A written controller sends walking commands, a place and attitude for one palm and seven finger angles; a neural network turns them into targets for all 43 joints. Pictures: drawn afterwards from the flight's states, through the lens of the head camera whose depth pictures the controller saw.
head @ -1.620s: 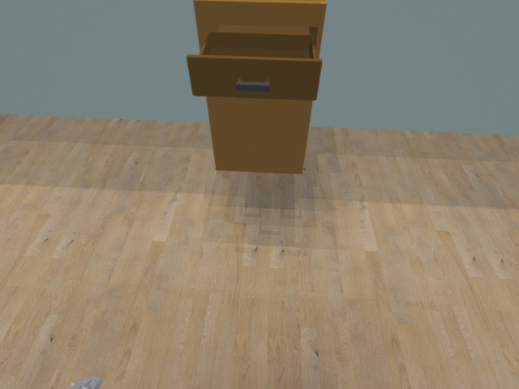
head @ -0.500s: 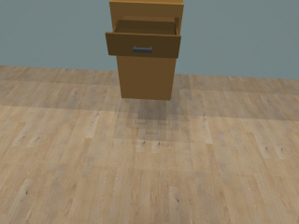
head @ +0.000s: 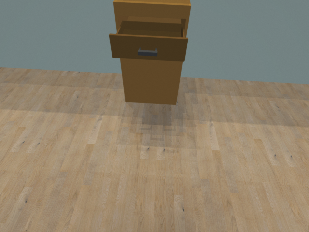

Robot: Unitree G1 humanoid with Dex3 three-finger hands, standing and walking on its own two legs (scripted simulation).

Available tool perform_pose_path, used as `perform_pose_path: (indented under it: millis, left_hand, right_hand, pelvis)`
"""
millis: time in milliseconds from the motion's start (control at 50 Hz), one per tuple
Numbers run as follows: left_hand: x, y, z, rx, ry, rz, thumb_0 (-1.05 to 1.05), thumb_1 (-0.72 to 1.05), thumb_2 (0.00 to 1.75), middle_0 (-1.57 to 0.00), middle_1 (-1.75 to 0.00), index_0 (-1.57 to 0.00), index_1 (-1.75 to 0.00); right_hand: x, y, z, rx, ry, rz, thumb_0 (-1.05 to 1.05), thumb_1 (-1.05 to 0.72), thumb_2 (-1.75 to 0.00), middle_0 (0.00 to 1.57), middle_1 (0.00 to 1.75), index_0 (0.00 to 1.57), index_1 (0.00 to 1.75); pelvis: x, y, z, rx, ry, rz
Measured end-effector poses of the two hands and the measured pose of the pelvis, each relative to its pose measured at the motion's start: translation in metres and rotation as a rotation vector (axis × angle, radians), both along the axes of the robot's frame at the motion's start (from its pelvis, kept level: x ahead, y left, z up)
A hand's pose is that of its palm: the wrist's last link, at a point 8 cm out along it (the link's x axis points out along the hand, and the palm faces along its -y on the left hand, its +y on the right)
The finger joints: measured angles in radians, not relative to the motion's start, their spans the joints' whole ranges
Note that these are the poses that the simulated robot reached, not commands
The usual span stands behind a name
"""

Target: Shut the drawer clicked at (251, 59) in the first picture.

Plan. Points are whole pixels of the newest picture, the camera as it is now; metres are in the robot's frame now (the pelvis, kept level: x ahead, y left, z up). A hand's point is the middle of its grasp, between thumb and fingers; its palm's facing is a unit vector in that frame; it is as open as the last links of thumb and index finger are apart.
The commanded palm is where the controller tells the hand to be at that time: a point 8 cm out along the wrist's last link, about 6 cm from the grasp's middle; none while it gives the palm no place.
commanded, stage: walk to a spot facing it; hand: left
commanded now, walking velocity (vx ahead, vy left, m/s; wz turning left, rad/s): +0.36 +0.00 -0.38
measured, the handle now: (147, 51) +1.06 +0.10 -0.06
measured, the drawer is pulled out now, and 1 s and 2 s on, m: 0.29 0.29 0.29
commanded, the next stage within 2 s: turn to face it in 1.06 s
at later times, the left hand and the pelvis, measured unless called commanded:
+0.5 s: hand out of the picture +0.13 +0.14 -0.19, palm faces -0.05 -0.98 -0.19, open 7.4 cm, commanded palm none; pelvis +0.13 -0.03 -0.02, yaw -8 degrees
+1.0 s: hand (117, 161) +0.40 +0.17 -0.18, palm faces -0.19 -0.97 -0.18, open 7.4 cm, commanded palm none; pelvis +0.33 +0.00 -0.01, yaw -18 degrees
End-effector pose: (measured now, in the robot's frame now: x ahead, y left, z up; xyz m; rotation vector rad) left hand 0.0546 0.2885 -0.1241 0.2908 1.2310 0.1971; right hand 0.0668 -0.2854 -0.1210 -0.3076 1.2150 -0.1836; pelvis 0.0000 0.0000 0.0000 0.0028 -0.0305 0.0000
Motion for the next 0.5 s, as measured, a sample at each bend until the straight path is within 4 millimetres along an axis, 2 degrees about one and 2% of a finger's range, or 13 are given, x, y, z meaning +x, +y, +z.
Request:
perform_pose_path:
  millis: [120, 200, 260, 320, 400, 440, 500]
  left_hand:
    - [-0.013, -0.019, -0.017, -0.063, 0.069, 0.009, 0.0, 0.9, 0.89, -0.2, -0.29, -0.2, -0.3]
    - [-0.023, -0.035, -0.032, -0.113, 0.143, 0.02, 0.0, 0.9, 0.89, -0.2, -0.29, -0.2, -0.3]
    - [-0.022, -0.048, -0.04, -0.135, 0.203, 0.015, 0.0, 0.9, 0.89, -0.2, -0.29, -0.2, -0.3]
    - [-0.002, -0.063, -0.041, -0.142, 0.241, -0.017, 0.0, 0.91, 0.89, -0.2, -0.29, -0.2, -0.3]
    - [0.044, -0.082, -0.045, -0.143, 0.157, -0.035, 0.0, 0.9, 0.89, -0.2, -0.29, -0.2, -0.3]
    - [0.06, -0.088, -0.041, -0.141, 0.108, -0.015, 0.0, 0.91, 0.89, -0.2, -0.29, -0.2, -0.3]
    - [0.073, -0.096, -0.032, -0.139, 0.111, -0.012, 0.0, 0.91, 0.89, -0.2, -0.29, -0.2, -0.3]
  right_hand:
    - [-0.014, 0.02, -0.017, 0.055, 0.034, -0.048, 0.01, -0.91, -0.9, 0.2, 0.3, 0.2, 0.3]
    - [-0.029, 0.035, -0.029, 0.088, 0.081, -0.106, 0.0, -0.91, -0.9, 0.2, 0.3, 0.2, 0.3]
    - [-0.043, 0.044, -0.038, 0.111, 0.116, -0.168, 0.01, -0.91, -0.9, 0.2, 0.3, 0.21, 0.3]
    - [-0.059, 0.05, -0.043, 0.137, 0.162, -0.243, 0.0, -0.91, -0.9, 0.2, 0.3, 0.21, 0.3]
    - [-0.076, 0.052, -0.051, 0.178, 0.285, -0.289, 0.0, -0.91, -0.9, 0.2, 0.3, 0.21, 0.3]
    - [-0.066, 0.049, -0.047, 0.186, 0.322, -0.285, 0.01, -0.91, -0.9, 0.2, 0.3, 0.2, 0.3]
    - [-0.025, 0.041, -0.04, 0.181, 0.273, -0.278, 0.01, -0.91, -0.9, 0.2, 0.3, 0.2, 0.3]
  pelvis:
    - [0.018, 0.001, -0.008, -0.004, 0.004, -0.037]
    - [0.037, 0.002, -0.016, -0.006, 0.012, -0.064]
    - [0.053, 0.0, -0.021, 0.007, 0.016, -0.097]
    - [0.07, -0.008, -0.024, 0.015, 0.012, -0.136]
    - [0.094, -0.024, -0.031, 0.0, 0.003, -0.131]
    - [0.106, -0.029, -0.027, -0.003, -0.003, -0.127]
    - [0.126, -0.032, -0.016, 0.0, -0.001, -0.141]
